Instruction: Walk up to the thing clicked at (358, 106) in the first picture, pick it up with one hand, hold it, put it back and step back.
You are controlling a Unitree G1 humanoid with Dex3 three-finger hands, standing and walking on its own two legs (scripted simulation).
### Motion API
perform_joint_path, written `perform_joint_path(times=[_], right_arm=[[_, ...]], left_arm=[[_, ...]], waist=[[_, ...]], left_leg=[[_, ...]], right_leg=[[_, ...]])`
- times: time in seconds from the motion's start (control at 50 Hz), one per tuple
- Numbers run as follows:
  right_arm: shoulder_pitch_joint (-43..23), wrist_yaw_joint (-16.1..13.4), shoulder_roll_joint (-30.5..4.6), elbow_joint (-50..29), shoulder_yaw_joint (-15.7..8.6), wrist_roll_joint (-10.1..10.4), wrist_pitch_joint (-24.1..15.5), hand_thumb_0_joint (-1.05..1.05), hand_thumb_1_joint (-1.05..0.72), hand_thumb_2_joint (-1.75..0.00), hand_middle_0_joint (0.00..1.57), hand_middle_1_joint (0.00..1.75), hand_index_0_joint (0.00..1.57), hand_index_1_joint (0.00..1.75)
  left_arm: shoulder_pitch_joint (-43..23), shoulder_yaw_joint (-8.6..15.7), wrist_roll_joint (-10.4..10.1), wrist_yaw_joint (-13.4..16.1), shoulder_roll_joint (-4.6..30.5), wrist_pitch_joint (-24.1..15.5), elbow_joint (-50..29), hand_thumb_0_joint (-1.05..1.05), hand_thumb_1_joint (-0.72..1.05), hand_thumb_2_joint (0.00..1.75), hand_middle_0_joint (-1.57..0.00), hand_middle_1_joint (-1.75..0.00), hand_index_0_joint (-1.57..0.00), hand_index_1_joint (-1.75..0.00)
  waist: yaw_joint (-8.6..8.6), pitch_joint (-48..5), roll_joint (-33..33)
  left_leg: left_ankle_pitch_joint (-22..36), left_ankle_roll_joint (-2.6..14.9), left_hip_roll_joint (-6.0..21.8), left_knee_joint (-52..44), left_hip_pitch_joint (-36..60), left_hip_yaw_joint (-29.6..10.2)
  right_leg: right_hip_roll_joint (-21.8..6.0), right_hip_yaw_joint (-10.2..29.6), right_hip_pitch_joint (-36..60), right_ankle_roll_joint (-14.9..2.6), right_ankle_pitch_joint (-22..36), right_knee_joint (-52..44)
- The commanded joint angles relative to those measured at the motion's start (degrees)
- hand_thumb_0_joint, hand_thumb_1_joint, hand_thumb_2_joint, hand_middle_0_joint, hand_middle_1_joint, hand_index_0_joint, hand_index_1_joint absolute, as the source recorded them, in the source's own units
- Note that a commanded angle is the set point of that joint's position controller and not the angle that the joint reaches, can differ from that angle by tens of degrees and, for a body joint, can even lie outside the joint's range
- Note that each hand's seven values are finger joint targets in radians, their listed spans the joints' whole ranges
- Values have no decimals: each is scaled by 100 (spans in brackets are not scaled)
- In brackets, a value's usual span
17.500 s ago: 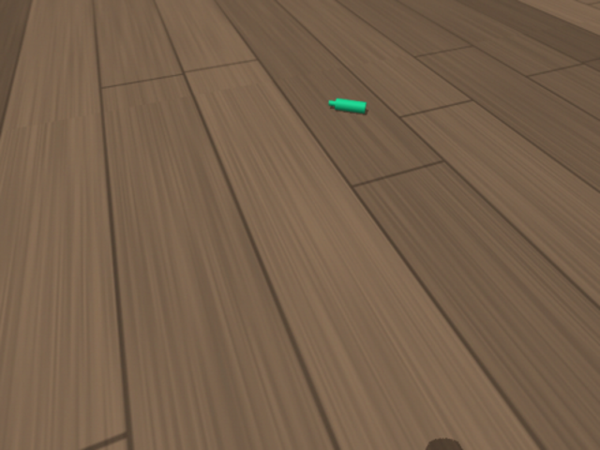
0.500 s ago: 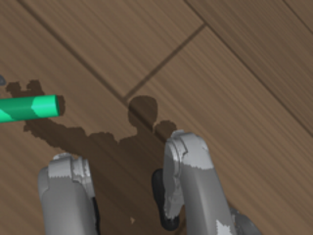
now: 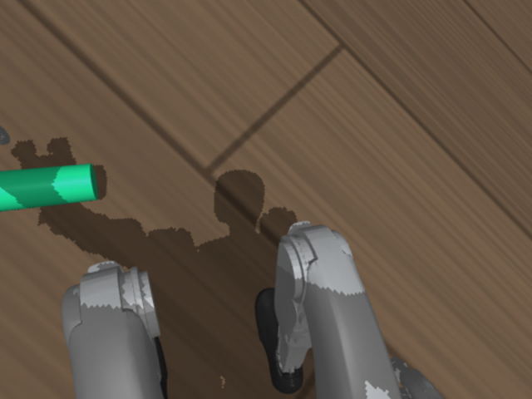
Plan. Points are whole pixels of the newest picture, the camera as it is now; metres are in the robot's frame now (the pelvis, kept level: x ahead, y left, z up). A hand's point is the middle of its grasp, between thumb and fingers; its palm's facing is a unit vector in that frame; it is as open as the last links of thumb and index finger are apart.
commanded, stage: rise first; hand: left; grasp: from above
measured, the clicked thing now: (20, 189) +0.48 +0.32 -0.28
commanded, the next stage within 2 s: approach in 0.16 s
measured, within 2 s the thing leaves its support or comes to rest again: neither
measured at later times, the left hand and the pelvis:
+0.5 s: hand out of the picture +0.45 +0.32 -0.15, palm faces -0.46 -0.03 -0.89, open 14.1 cm; pelvis +0.00 +0.00 +0.01, yaw +1 degrees
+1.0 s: hand out of the picture +0.47 +0.32 -0.18, palm faces -0.45 -0.04 -0.89, open 14.1 cm; pelvis +0.00 +0.00 -0.01, yaw +0 degrees
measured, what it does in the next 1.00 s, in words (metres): stands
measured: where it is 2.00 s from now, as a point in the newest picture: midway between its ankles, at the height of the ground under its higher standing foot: (220, 380)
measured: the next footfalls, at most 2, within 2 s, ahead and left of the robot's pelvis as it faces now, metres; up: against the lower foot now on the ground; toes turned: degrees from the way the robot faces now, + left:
none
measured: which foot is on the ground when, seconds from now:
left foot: down 0.00-1.00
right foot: down 0.00-1.00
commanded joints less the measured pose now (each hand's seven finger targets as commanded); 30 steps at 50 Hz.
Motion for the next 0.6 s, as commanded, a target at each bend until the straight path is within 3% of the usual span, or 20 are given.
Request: perform_joint_path(times=[0.0, 0.06, 0.12, 0.16, 0.22, 0.24, 0.26, 0.3, 0.44, 0.48, 0.5, 0.52, 0.56, 0.58], right_arm=[[1030, -53, -1531, -51, -470, -17, -21, 0, -90, -90, 20, 30, 20, 30], [1034, -44, -1533, -46, -501, -6, -46, 0, -90, -90, 20, 30, 20, 30], [1114, -27, -1520, -51, -543, 28, -59, 0, -91, -90, 20, 30, 20, 30], [1170, -4, -1517, -48, -546, 28, -73, 0, -91, -90, 20, 30, 20, 30], [1119, -12, -1577, -83, -633, 77, -55, 0, -90, -90, 20, 30, 20, 30], [1135, -2, -1541, -97, -625, 74, -52, 0, -91, -90, 20, 30, 20, 30], [1108, -5, -1534, -127, -648, 103, -36, 0, -90, -90, 20, 30, 20, 30], [1134, 5, -1513, -122, -683, 111, -24, 0, -90, -90, 20, 30, 20, 30], [1327, -10, -1460, 22, -592, 111, -63, 0, -91, -90, 20, 30, 20, 30], [1380, -38, -1476, 67, -538, 83, -92, 0, -91, -90, 20, 30, 20, 30], [1371, -53, -1508, 74, -522, 87, -108, 0, -90, -90, 20, 30, 20, 30], [1343, -64, -1503, 49, -470, 64, -117, 0, -91, -90, 20, 30, 20, 30], [1327, -72, -1541, 28, -380, 19, -149, 0, -91, -90, 20, 30, 20, 30], [1314, -80, -1550, 14, -352, 10, -157, 0, -91, -90, 20, 30, 20, 30]], left_arm=[[-1634, 113, -188, 191, 1430, 46, -676, 0, -57, 103, -7, -101, -6, -102], [-1594, 118, -180, 135, 1481, 49, -746, 0, -56, 103, -8, -100, -7, -101], [-1472, 108, -220, 79, 1375, 70, -1012, 0, -56, 103, -8, -100, -7, -101], [-1525, 77, -252, 56, 1335, 52, -1149, 0, -56, 103, -7, -101, -6, -102], [-1498, 238, -342, 75, 1461, 18, -1388, 0, -55, 102, -9, -99, -8, -100], [-1439, 268, -327, 82, 1470, 13, -1462, 0, -61, 110, -8, -95, -3, -100], [-1389, 299, -324, 93, 1516, 18, -1583, 0, -57, 103, -7, -103, -6, -103], [-1365, 265, -289, 108, 1402, 33, -1570, 0, -55, 103, -7, -104, -7, -104], [-2162, -528, -362, 63, 377, 132, -945, 0, -57, 104, -7, -105, -6, -106], [-2282, -612, -325, 96, 332, 161, -689, 0, -55, 103, -7, -107, -7, -107], [-2561, -554, -326, 140, 493, 169, -699, 0, -54, 102, -7, -107, -8, -107], [-2554, -588, -253, 183, 522, 182, -485, 0, -55, 103, -7, -107, -7, -107], [-2647, -589, -101, 271, 611, 240, -81, 0, -54, 103, -7, -108, -8, -107], [-2730, -498, -57, 362, 762, 256, 32, 0, -54, 102, -7, -107, -8, -107]], waist=[[9, -3550, 2005], [36, -3542, 2074], [99, -3756, 2222], [41, -3731, 2215], [99, -3790, 2269], [168, -3880, 2386], [231, -4024, 2393], [155, -3984, 2365], [-376, -3471, 1663], [-417, -3441, 1527], [-421, -3465, 1573], [-386, -3456, 1753], [-488, -3282, 1697], [-458, -3284, 1825]], left_leg=[[792, 89, -132, -1632, 3054, 524], [705, 76, -132, -1670, 3063, 515], [1022, 37, -115, -1704, 3386, 502], [1043, 40, -109, -1663, 3359, 515], [1077, 14, -105, -1716, 3452, 477], [1138, 6, -98, -1749, 3523, 469], [1169, 10, -105, -1769, 3564, 498], [1185, 12, -111, -1738, 3510, 534], [877, 105, -100, -1606, 2977, 544], [893, 114, -125, -1564, 2902, 554], [867, 113, -117, -1550, 2894, 543], [877, 87, -118, -1578, 2923, 548], [791, 90, -127, -1546, 2883, 538], [785, 82, -129, -1569, 2843, 538]], right_leg=[[261, -523, 1464, -445, 852, -1216], [253, -518, 1446, -446, 773, -1230], [235, -520, 1520, -444, 1022, -1174], [234, -511, 1570, -445, 1067, -1200], [203, -512, 1497, -446, 1062, -1175], [195, -508, 1544, -438, 1102, -1149], [209, -488, 1594, -456, 1136, -1179], [206, -466, 1638, -466, 1167, -1185], [271, -480, 1594, -439, 1035, -1529], [275, -466, 1690, -427, 1045, -1534], [271, -469, 1625, -420, 1005, -1518], [278, -482, 1625, -442, 988, -1452], [285, -514, 1524, -449, 905, -1403], [287, -529, 1518, -453, 893, -1386]])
